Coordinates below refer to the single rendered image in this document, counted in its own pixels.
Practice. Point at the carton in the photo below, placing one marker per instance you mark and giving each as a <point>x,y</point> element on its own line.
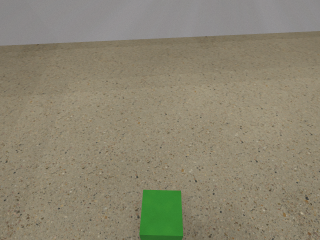
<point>161,215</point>

